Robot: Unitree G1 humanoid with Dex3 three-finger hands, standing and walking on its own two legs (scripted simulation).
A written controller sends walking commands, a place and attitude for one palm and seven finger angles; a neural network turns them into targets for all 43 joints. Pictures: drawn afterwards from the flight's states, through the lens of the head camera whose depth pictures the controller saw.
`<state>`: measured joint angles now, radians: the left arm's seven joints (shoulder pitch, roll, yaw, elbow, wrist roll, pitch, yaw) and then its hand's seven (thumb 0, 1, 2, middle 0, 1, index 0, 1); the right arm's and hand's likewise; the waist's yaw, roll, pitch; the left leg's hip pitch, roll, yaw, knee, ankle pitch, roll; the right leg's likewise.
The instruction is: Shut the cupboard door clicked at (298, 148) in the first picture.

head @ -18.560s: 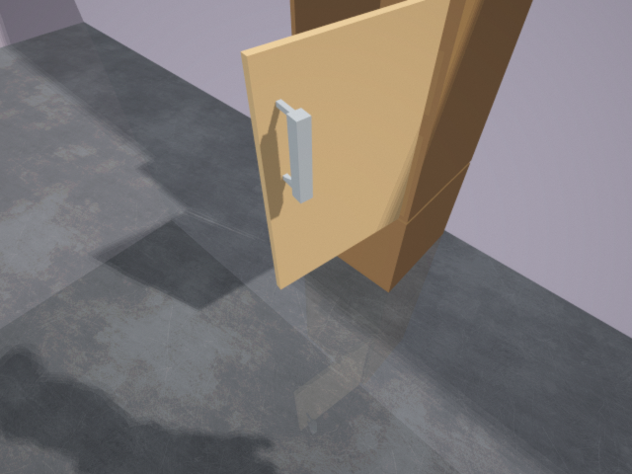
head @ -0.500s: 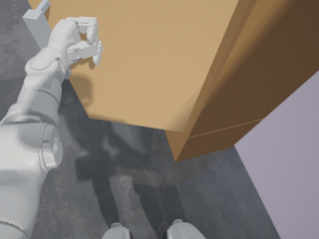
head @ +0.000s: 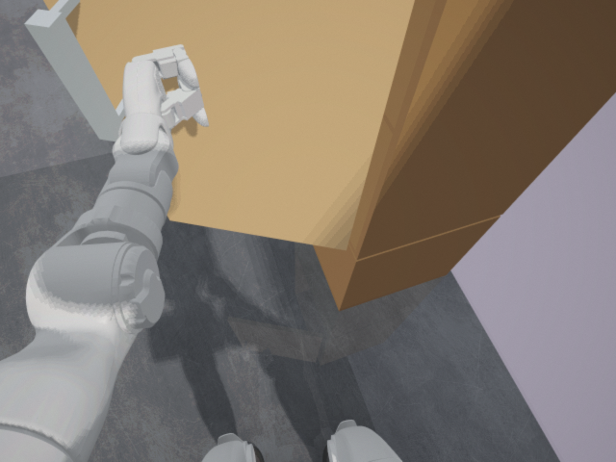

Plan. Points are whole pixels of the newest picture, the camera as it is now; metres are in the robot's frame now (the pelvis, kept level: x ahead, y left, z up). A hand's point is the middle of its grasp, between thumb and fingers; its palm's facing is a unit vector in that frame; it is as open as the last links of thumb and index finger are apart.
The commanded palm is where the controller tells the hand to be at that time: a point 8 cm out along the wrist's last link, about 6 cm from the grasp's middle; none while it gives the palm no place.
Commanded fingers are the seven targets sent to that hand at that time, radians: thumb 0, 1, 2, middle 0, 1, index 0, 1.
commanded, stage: pull the fist back off the door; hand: left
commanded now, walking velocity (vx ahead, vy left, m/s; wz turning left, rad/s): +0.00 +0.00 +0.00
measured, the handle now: (92, 72) +0.61 +0.18 +0.13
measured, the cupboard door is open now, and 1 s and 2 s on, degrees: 61 61 61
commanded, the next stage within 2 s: draw the hand back to the body in 0.48 s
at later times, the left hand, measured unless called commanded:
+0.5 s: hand (183, 142) +0.46 +0.07 +0.14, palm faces -0.05 -1.00 -0.02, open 3.1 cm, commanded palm +0.45 +0.12 +0.14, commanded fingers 0.00 0.90 0.90 -1.30 -1.50 -1.30 -1.50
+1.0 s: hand (99, 211) +0.37 +0.14 +0.16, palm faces -0.01 -1.00 +0.00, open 3.1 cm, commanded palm +0.34 +0.19 +0.17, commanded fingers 0.00 0.90 0.90 -1.27 -1.47 -1.27 -1.47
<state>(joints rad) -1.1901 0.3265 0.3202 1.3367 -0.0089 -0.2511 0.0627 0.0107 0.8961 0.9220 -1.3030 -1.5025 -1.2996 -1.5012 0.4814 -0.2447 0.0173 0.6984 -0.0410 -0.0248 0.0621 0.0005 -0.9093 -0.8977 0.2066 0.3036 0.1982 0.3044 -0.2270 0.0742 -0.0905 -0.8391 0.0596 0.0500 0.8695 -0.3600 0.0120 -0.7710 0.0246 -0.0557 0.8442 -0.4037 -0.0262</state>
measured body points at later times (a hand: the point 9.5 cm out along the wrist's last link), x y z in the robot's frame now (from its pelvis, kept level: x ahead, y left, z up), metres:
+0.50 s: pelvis +0.01 +0.00 +0.02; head +0.06 -0.01 +0.47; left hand +0.46 +0.12 +0.15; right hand +0.09 -0.28 -0.10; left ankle +0.03 +0.11 -0.69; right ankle -0.01 -0.10 -0.69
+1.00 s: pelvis +0.01 +0.00 +0.03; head +0.01 -0.02 +0.48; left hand +0.36 +0.19 +0.16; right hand +0.11 -0.26 -0.08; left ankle +0.02 +0.11 -0.69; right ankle -0.01 -0.10 -0.69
